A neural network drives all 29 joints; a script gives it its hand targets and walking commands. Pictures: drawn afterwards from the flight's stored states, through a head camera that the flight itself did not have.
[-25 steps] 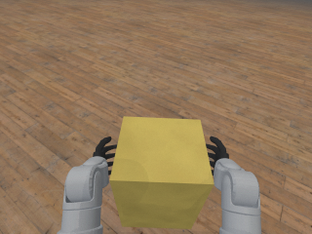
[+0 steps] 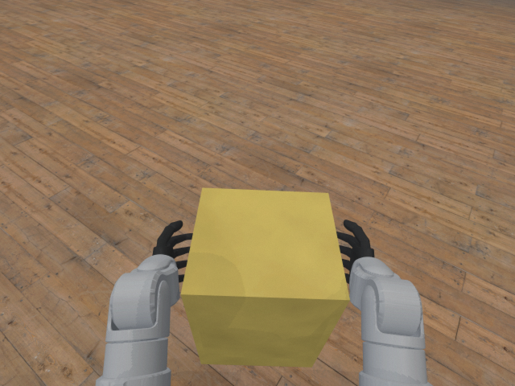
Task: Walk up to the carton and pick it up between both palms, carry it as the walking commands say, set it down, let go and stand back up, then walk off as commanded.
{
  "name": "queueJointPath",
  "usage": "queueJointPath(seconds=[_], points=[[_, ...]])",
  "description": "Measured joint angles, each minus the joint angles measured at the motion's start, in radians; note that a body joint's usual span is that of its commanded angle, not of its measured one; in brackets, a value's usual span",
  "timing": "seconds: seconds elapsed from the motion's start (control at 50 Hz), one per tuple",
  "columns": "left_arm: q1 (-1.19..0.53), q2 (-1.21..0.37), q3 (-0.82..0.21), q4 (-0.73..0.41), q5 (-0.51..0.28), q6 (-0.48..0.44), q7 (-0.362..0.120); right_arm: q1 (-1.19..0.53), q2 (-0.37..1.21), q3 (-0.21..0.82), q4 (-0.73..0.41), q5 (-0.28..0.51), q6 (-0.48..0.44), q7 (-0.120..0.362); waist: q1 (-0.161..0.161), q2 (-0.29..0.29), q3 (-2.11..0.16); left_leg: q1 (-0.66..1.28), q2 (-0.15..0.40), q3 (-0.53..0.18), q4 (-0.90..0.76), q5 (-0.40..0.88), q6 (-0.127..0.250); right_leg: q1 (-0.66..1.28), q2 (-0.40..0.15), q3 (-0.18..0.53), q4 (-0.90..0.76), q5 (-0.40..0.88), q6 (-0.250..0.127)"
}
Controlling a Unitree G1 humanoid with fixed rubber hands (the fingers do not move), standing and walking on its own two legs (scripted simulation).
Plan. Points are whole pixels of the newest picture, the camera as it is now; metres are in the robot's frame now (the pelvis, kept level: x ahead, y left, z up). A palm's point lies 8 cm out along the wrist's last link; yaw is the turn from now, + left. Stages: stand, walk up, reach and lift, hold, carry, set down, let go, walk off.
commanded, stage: carry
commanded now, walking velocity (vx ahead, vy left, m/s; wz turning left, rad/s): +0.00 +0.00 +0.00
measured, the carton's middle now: (260, 283) +0.29 +0.00 +0.01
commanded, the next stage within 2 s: hold in 1.98 s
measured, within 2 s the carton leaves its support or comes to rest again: neither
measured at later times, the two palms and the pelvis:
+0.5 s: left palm (162, 276) +0.26 +0.15 +0.07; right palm (356, 278) +0.27 -0.14 +0.07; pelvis -0.01 +0.00 +0.00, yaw +0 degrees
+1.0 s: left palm (166, 275) +0.27 +0.14 +0.06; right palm (358, 279) +0.27 -0.14 +0.07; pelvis -0.01 +0.01 +0.00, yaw -1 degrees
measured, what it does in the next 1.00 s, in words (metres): stands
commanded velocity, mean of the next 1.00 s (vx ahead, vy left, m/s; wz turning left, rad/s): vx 0.00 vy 0.00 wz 0.00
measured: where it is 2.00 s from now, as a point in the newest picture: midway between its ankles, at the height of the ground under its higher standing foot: outside the picture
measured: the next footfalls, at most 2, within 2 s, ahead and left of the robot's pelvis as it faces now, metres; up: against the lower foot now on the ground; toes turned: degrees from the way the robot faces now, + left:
none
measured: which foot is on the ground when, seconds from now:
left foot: down 0.00-1.00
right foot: down 0.00-1.00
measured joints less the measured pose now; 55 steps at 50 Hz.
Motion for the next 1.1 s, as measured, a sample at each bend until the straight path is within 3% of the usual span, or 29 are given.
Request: queueJointPath(seconds=[0.06, 0.12, 0.18, 0.24, 0.32, 0.42, 0.48, 0.54, 0.64, 0.78, 0.84, 1.0, 1.1], points=[[-0.011, -0.002, 0.004, 0.029, 0.011, -0.025, -0.005, -0.008, 0.001, -0.011, 0.03, -0.009, -0.028, 0.011, -0.005, 0.0, 0.003, -0.016, 0.002, 0.004, 0.029, 0.011, 0.003, -0.011, -0.001, 0.002, 0.01, 0.061, -0.001], [-0.002, -0.001, 0.001, 0.058, 0.015, -0.04, -0.008, 0.001, 0.0, -0.013, 0.058, -0.005, -0.043, 0.01, -0.014, -0.009, -0.006, -0.041, -0.005, 0.009, 0.121, -0.131, 0.011, -0.026, -0.004, 0.014, 0.035, 0.05, 0.0], [0.004, 0.0, -0.008, 0.058, 0.015, -0.033, -0.007, 0.013, -0.003, -0.01, 0.051, -0.003, -0.035, 0.008, -0.04, -0.021, -0.02, -0.016, -0.013, 0.022, 0.174, -0.193, 0.025, -0.047, -0.007, 0.014, 0.054, 0.068, 0.006], [0.003, 0.001, -0.005, 0.092, 0.027, -0.056, -0.01, 0.013, -0.001, -0.017, 0.096, 0.001, -0.067, 0.01, -0.062, -0.041, -0.019, -0.001, -0.025, 0.028, 0.127, -0.053, 0.035, -0.058, -0.021, 0.016, 0.09, 0.024, 0.017], [0.039, 0.007, -0.025, 0.015, 0.002, -0.033, 0.002, 0.047, -0.006, 0.007, 0.024, 0.036, -0.046, -0.012, -0.048, -0.022, -0.014, 0.002, -0.026, 0.024, 0.089, -0.062, 0.037, -0.04, 0.0, 0.052, 0.142, -0.067, 0.022], [0.015, 0.002, -0.007, -0.011, 0.002, -0.043, 0.0, 0.014, -0.002, 0.009, 0.003, 0.016, -0.05, -0.004, -0.008, 0.014, 0.004, 0.002, -0.015, 0.021, 0.055, -0.034, 0.028, 0.034, 0.019, 0.052, 0.023, 0.005, 0.018], [-0.003, -0.001, 0.014, 0.079, 0.026, -0.095, -0.026, -0.008, 0.001, -0.005, 0.084, -0.024, -0.087, 0.02, 0.002, 0.015, -0.011, 0.018, -0.017, 0.018, 0.028, -0.018, 0.024, 0.043, 0.018, 0.05, 0.013, 0.005, 0.015], [0.0, 0.0, 0.026, 0.203, 0.055, -0.18, -0.043, -0.016, 0.003, -0.02, 0.211, -0.051, -0.165, 0.034, 0.001, 0.017, -0.031, 0.03, -0.014, 0.015, 0.022, -0.016, 0.021, 0.057, 0.021, 0.047, 0.005, 0.006, 0.013], [0.055, 0.01, -0.018, 0.062, -0.014, -0.15, 0.0, 0.048, -0.007, 0.017, 0.067, 0.013, -0.14, -0.001, -0.007, 0.009, -0.007, 0.021, -0.009, 0.009, 0.023, -0.013, 0.016, 0.052, 0.027, 0.041, -0.001, 0.011, 0.009], [0.033, 0.006, -0.012, 0.15, 0.022, -0.182, -0.017, 0.035, -0.005, -0.005, 0.145, -0.009, -0.173, 0.014, -0.026, -0.001, -0.029, 0.019, -0.008, 0.013, 0.014, -0.012, 0.019, 0.053, 0.029, 0.045, -0.019, 0.02, 0.011], [0.044, 0.008, -0.022, 0.111, 0.011, -0.175, -0.01, 0.048, -0.006, 0.001, 0.11, 0.009, -0.171, 0.008, -0.028, -0.005, -0.021, 0.017, -0.01, 0.015, 0.016, -0.016, 0.021, 0.049, 0.026, 0.047, -0.015, 0.016, 0.014], [0.044, 0.008, -0.015, 0.105, 0.016, -0.186, -0.013, 0.036, -0.005, 0.005, 0.116, 0.003, -0.181, 0.011, -0.013, -0.007, -0.016, 0.023, -0.015, 0.023, 0.019, -0.026, 0.026, 0.05, 0.02, 0.055, -0.004, 0.004, 0.018], [0.037, 0.006, -0.003, 0.171, 0.034, -0.228, -0.026, 0.031, -0.004, 0.001, 0.184, -0.021, -0.224, 0.023, -0.005, -0.002, -0.026, 0.026, -0.015, 0.024, 0.02, -0.033, 0.026, 0.055, 0.021, 0.056, -0.006, -0.001, 0.019]])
